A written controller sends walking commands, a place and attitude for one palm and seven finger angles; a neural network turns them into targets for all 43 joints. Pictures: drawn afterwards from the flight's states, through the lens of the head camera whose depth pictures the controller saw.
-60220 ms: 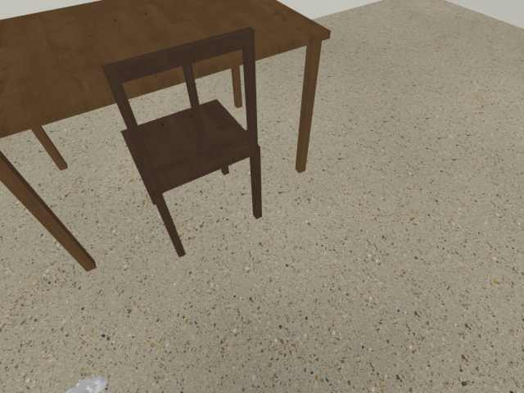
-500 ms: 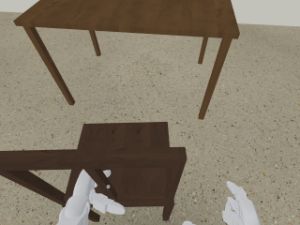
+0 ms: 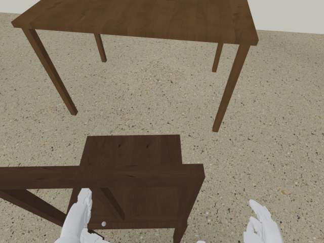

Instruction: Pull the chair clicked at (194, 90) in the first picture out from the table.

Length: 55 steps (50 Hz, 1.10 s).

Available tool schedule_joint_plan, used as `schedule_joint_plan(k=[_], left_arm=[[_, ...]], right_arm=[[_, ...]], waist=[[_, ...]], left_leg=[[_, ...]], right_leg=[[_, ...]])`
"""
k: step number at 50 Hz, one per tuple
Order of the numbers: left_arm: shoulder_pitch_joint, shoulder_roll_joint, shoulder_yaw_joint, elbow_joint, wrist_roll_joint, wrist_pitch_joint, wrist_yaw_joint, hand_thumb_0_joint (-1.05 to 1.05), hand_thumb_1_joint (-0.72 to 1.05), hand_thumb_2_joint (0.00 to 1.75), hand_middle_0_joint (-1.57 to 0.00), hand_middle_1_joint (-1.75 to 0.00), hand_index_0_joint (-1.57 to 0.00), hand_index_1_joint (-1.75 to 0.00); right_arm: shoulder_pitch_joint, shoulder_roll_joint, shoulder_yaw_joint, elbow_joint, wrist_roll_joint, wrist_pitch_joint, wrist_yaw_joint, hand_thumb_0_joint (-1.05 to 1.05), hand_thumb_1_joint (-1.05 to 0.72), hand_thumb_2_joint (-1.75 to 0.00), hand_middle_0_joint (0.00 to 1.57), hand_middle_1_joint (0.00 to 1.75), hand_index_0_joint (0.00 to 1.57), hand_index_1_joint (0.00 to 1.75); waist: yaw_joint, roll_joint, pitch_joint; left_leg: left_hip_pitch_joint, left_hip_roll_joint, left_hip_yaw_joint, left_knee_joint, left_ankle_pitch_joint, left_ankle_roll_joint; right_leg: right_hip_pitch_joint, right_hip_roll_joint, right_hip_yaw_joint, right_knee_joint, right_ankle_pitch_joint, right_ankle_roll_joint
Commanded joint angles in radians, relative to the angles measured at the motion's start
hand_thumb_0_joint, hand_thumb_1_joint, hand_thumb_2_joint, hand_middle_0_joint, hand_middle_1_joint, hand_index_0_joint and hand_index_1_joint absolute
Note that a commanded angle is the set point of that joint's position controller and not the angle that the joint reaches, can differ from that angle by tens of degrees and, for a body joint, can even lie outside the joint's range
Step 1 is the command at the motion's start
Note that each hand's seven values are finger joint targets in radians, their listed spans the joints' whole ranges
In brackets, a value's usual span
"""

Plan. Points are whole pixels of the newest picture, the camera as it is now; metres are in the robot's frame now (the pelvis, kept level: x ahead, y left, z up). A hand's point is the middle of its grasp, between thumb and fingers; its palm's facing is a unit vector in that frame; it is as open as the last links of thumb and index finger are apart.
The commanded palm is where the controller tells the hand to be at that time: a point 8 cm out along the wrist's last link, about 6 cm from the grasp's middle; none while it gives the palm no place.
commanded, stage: draw the fingers out of the gap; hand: left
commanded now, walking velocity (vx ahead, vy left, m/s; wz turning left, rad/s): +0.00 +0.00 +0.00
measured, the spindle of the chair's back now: (111, 203) +0.23 +0.14 -0.04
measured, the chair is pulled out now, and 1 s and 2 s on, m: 0.64 0.64 0.64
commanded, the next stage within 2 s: draw the hand back to the body in 0.52 s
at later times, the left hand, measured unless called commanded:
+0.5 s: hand out of the picture +0.11 +0.14 -0.02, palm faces +0.00 -0.99 -0.14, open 17.4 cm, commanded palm +0.07 +0.19 +0.00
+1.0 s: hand out of the picture +0.12 +0.16 +0.05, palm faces -0.01 -1.00 -0.09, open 17.5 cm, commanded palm +0.07 +0.23 +0.07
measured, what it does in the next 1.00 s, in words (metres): stands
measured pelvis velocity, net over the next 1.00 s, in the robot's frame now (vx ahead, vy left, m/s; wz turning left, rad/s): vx -0.03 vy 0.00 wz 0.00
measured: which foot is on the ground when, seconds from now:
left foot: down 0.00-1.00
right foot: down 0.00-1.00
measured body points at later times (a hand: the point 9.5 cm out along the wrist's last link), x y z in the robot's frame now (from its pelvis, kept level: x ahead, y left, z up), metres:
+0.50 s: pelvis -0.01 +0.01 -0.02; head +0.01 +0.00 +0.43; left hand +0.11 +0.19 -0.01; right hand +0.18 -0.22 -0.07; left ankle -0.05 +0.14 -0.69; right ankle +0.01 -0.13 -0.69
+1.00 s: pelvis -0.03 +0.00 -0.03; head +0.01 +0.00 +0.41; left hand +0.12 +0.22 +0.06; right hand +0.17 -0.22 -0.10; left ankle -0.05 +0.14 -0.69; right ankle +0.01 -0.13 -0.69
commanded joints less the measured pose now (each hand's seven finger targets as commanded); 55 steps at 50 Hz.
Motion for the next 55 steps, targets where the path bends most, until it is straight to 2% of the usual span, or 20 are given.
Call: schedule_joint_plan(k=[1,3,10,17,19,20,27,29,32,33,34,35,38,41,44,45,48,49,52,55], left_arm=[[0.075,0.053,0.001,-0.254,0.009,-0.082,0.0,0.0,-0.55,0.2,0.0,0.0,0.0,0.0],[0.067,0.058,-0.006,-0.272,0.014,-0.09,0.003,0.0,-0.55,0.2,0.0,0.0,0.0,0.0],[0.188,0.055,-0.025,-0.327,0.034,-0.101,0.01,0.0,-0.55,0.2,0.0,0.0,0.0,0.0],[0.258,0.044,-0.05,-0.368,0.042,-0.085,0.004,0.0,-0.55,0.2,0.0,0.0,0.0,0.0],[0.295,0.064,-0.027,-0.387,0.044,-0.085,0.008,0.0,-0.55,0.2,0.0,0.0,0.0,0.0],[0.329,0.042,-0.048,-0.39,0.043,-0.084,0.005,0.0,-0.55,0.2,0.0,0.0,0.0,0.0],[0.417,0.058,-0.037,-0.434,0.047,-0.107,-0.008,0.0,-0.55,0.2,0.0,0.0,0.0,0.0],[0.45,0.056,-0.044,-0.465,0.051,-0.116,-0.013,0.0,-0.55,0.2,0.0,0.0,0.0,0.0],[0.498,0.055,-0.033,-0.449,0.045,-0.126,-0.02,0.0,-0.55,0.2,0.0,0.0,0.0,0.0],[0.388,-0.004,-0.018,-0.571,-0.067,-0.241,-0.034,0.0,-0.55,0.2,0.0,0.0,0.0,0.0],[0.378,0.055,0.017,-0.553,-0.063,-0.295,-0.036,0.0,-0.55,0.2,0.0,0.0,0.0,0.0],[0.404,0.064,0.048,-0.558,-0.079,-0.333,-0.04,0.0,-0.55,0.2,0.0,0.0,0.0,0.0],[0.397,0.073,0.083,-0.546,-0.104,-0.436,-0.069,0.0,-0.55,0.2,0.0,0.0,0.0,0.0],[0.417,0.061,0.094,-0.49,-0.126,-0.535,-0.116,0.0,-0.55,0.2,0.0,0.0,0.0,0.0],[0.391,0.099,0.125,-0.467,-0.152,-0.628,-0.186,0.0,-0.55,0.2,0.0,0.0,0.0,0.0],[0.402,0.112,0.146,-0.459,-0.166,-0.636,-0.209,0.0,-0.55,0.2,0.0,0.0,0.0,0.0],[0.417,0.138,0.204,-0.493,-0.196,-0.576,-0.229,0.0,-0.55,0.2,0.0,0.0,0.0,0.0],[0.407,0.163,0.238,-0.505,-0.206,-0.551,-0.221,0.0,-0.55,0.2,0.0,0.0,0.0,0.0],[0.34,0.151,0.251,-0.545,-0.235,-0.51,-0.201,0.0,-0.55,0.2,0.0,0.0,0.0,0.0],[0.292,0.174,0.278,-0.542,-0.246,-0.504,-0.199,0.0,-0.44,0.25,-0.01,-0.02,-0.01,-0.02]], right_arm=[[-0.074,-0.107,-0.053,-0.166,0.0,-0.072,-0.013,0.0,-0.9,-0.9,0.2,0.3,0.2,0.3],[-0.071,-0.109,-0.053,-0.167,-0.001,-0.077,-0.017,0.0,-0.9,-0.9,0.2,0.3,0.2,0.3],[-0.094,-0.095,-0.052,-0.193,0.0,-0.074,-0.02,0.0,-0.9,-0.9,0.2,0.3,0.2,0.3],[-0.104,-0.09,-0.048,-0.23,0.003,-0.058,-0.023,0.0,-0.9,-0.9,0.2,0.3,0.2,0.3],[-0.104,-0.085,-0.053,-0.235,0.002,-0.055,-0.026,0.0,-0.9,-0.9,0.2,0.3,0.2,0.3],[-0.107,-0.082,-0.051,-0.243,0.003,-0.054,-0.026,0.0,-0.9,-0.9,0.2,0.3,0.2,0.3],[-0.107,-0.073,-0.063,-0.257,0.01,-0.048,-0.032,0.0,-0.9,-0.9,0.2,0.3,0.2,0.3],[-0.11,-0.069,-0.069,-0.265,0.009,-0.052,-0.033,0.0,-0.9,-0.9,0.2,0.3,0.2,0.3],[-0.113,-0.064,-0.073,-0.262,0.012,-0.05,-0.036,0.0,-0.9,-0.9,0.2,0.3,0.2,0.3],[-0.106,-0.064,-0.069,-0.251,0.011,-0.072,-0.035,0.0,-0.9,-0.9,0.2,0.3,0.2,0.3],[-0.099,-0.066,-0.074,-0.226,0.01,-0.087,-0.037,0.0,-0.9,-0.9,0.2,0.3,0.2,0.3],[-0.098,-0.065,-0.079,-0.217,0.011,-0.097,-0.035,0.0,-0.9,-0.9,0.2,0.3,0.2,0.3],[-0.103,-0.058,-0.084,-0.19,0.022,-0.107,-0.022,0.0,-0.9,-0.9,0.2,0.3,0.2,0.3],[-0.133,-0.049,-0.093,-0.163,0.027,-0.107,0.001,0.0,-0.9,-0.9,0.2,0.3,0.2,0.3],[-0.168,-0.05,-0.1,-0.146,0.033,-0.11,0.023,0.0,-0.9,-0.9,0.2,0.3,0.2,0.3],[-0.175,-0.052,-0.1,-0.151,0.037,-0.108,0.028,0.0,-0.9,-0.9,0.2,0.3,0.2,0.3],[-0.191,-0.049,-0.099,-0.185,0.053,-0.092,0.022,0.0,-0.9,-0.9,0.2,0.3,0.2,0.3],[-0.196,-0.047,-0.095,-0.186,0.055,-0.088,0.016,0.0,-0.9,-0.9,0.2,0.3,0.2,0.3],[-0.185,-0.043,-0.081,-0.183,0.06,-0.091,-0.003,0.0,-0.9,-0.9,0.2,0.3,0.2,0.3],[-0.171,-0.051,-0.073,-0.161,0.059,-0.112,-0.017,0.0,-0.9,-0.9,0.2,0.3,0.2,0.3]], waist=[[0.0,-0.028,-0.148],[-0.009,-0.047,-0.139],[0.013,-0.02,-0.128],[0.012,-0.051,-0.089],[0.024,-0.04,-0.104],[0.026,-0.046,-0.101],[0.027,-0.048,-0.088],[0.034,-0.022,-0.104],[0.032,-0.063,-0.086],[0.016,-0.082,-0.061],[0.021,-0.069,-0.082],[0.034,-0.04,-0.114],[0.04,0.007,-0.118],[0.045,-0.03,-0.1],[0.05,-0.014,-0.111],[0.054,-0.014,-0.122],[0.069,-0.025,-0.155],[0.076,0.008,-0.165],[0.059,-0.035,-0.116],[0.052,-0.042,-0.088]], left_leg=[[0.001,-0.015,0.042,-0.096,0.391,0.04],[-0.009,-0.017,0.037,-0.086,0.365,0.041],[-0.033,-0.022,0.03,-0.08,0.315,0.038],[-0.078,-0.024,0.025,-0.072,0.232,0.042],[-0.089,-0.025,0.024,-0.068,0.24,0.042],[-0.089,-0.027,0.027,-0.064,0.237,0.043],[-0.123,-0.028,0.03,-0.041,0.214,0.045],[-0.123,-0.029,0.029,-0.036,0.227,0.045],[-0.148,-0.032,0.032,-0.024,0.192,0.049],[-0.166,-0.042,0.029,0.01,0.191,0.042],[-0.175,-0.039,0.029,0.022,0.194,0.044],[-0.157,-0.043,0.032,0.023,0.201,0.042],[-0.152,-0.039,0.03,0.03,0.21,0.033],[-0.189,-0.031,0.028,0.047,0.214,0.03],[-0.214,-0.023,0.025,0.062,0.208,0.029],[-0.204,-0.023,0.027,0.057,0.202,0.029],[-0.157,-0.023,0.028,0.01,0.186,0.033],[-0.147,-0.025,0.026,0.001,0.194,0.034],[-0.116,-0.022,0.018,-0.035,0.174,0.035],[-0.083,-0.018,0.014,-0.055,0.182,0.036]], right_leg=[[0.19,0.001,-0.047,-0.077,0.318,-0.026],[0.166,0.004,-0.047,-0.073,0.287,-0.024],[0.141,0.005,-0.046,-0.055,0.21,-0.032],[0.099,0.011,-0.049,-0.052,0.118,-0.028],[0.111,0.011,-0.047,-0.047,0.123,-0.034],[0.113,0.01,-0.044,-0.046,0.125,-0.032],[0.084,0.014,-0.039,-0.037,0.103,-0.032],[0.084,0.013,-0.04,-0.029,0.109,-0.036],[0.07,0.016,-0.036,-0.035,0.077,-0.031],[0.024,0.023,-0.054,-0.021,0.084,-0.029],[0.029,0.024,-0.044,-0.01,0.084,-0.034],[0.038,0.022,-0.038,-0.009,0.082,-0.033],[0.023,0.023,-0.041,0.012,0.072,-0.036],[0.019,0.02,-0.034,0.026,0.089,-0.035],[0.023,0.011,-0.014,0.037,0.076,-0.037],[0.037,0.009,-0.01,0.033,0.069,-0.036],[0.103,0.008,-0.011,0.001,0.053,-0.032],[0.127,0.007,-0.003,-0.011,0.059,-0.035],[0.132,0.013,-0.016,-0.055,0.032,-0.027],[0.145,0.015,-0.015,-0.092,0.037,-0.025]])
